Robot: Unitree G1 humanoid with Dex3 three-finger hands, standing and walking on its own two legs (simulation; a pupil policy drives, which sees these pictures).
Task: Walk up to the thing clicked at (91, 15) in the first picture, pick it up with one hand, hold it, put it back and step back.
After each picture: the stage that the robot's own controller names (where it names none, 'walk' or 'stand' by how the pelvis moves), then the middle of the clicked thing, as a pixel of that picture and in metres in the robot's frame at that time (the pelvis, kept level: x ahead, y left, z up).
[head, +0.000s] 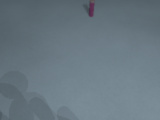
stand; (91, 8) +2.11 -0.19 -0.66
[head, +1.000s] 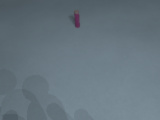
walk; (77, 19) +1.97 +0.14 -0.63
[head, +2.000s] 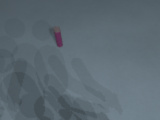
walk; (58, 37) +1.36 +0.29 -0.65
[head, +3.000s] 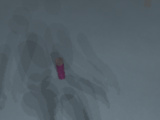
walk; (60, 69) +0.90 +0.23 -0.64
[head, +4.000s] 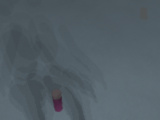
walk; (57, 101) +0.60 +0.16 -0.63
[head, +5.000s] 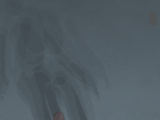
stand; out of the picture +0.43 +0.16 -0.64
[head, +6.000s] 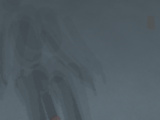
stand; out of the picture +0.41 +0.16 -0.65
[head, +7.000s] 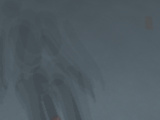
stand; out of the picture +0.43 +0.17 -0.66
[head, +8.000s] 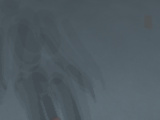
stand; out of the picture +0.41 +0.17 -0.66
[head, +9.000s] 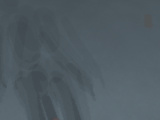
stand; out of the picture +0.40 +0.17 -0.66
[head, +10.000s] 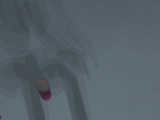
go down; (44, 90) +0.45 +0.17 -0.51
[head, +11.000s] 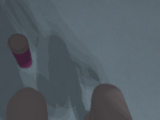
go down; (22, 53) +0.48 +0.22 -0.27
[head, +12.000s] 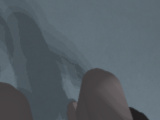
close in; out of the picture +0.47 +0.25 -0.19
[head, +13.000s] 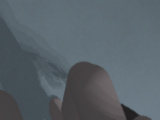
close; out of the picture +0.46 +0.28 -0.16
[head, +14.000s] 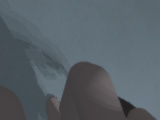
lift; out of the picture +0.42 +0.27 -0.16
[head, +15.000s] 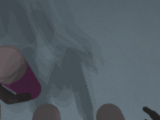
lift; (21, 79) +0.33 +0.18 +0.04
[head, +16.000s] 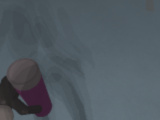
hold; (34, 93) +0.29 +0.15 +0.05
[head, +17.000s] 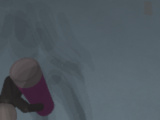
hold; (36, 91) +0.30 +0.15 +0.04
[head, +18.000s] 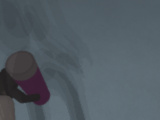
crouch; (32, 83) +0.34 +0.15 +0.00
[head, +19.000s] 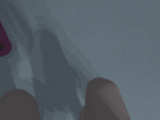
lower; out of the picture +0.48 +0.21 -0.04
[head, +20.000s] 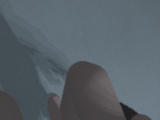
lower; out of the picture +0.44 +0.28 -0.16
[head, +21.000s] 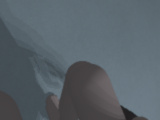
lower; out of the picture +0.44 +0.28 -0.17
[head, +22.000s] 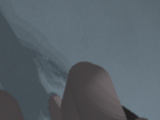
lower; out of the picture +0.44 +0.28 -0.16
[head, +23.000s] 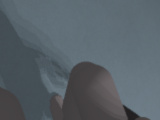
lower; out of the picture +0.43 +0.27 -0.16
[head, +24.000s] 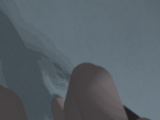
loosen; out of the picture +0.42 +0.25 -0.16
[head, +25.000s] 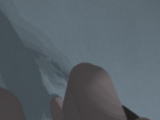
withdraw; out of the picture +0.43 +0.25 -0.17
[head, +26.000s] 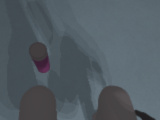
walk; (41, 60) +0.47 +0.18 -0.30
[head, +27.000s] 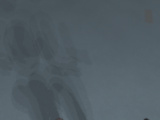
stand; out of the picture +0.38 +0.12 -0.59
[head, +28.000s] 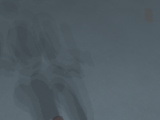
stand; out of the picture +0.40 +0.14 -0.60
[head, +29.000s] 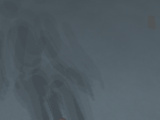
stand; out of the picture +0.40 +0.12 -0.64
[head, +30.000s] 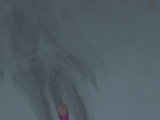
walk; (63, 114) +0.43 +0.11 -0.64
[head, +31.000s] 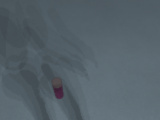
walk; (58, 89) +0.58 +0.16 -0.63
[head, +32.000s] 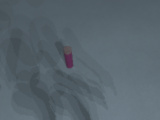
walk; (68, 57) +0.92 +0.15 -0.63
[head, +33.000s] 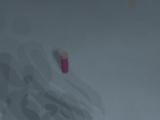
stand; (64, 63) +1.06 +0.14 -0.65
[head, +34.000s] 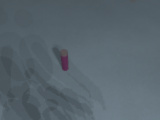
stand; (64, 60) +1.05 +0.15 -0.66
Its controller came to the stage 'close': yes
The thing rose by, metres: 0.68
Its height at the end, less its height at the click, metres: +0.00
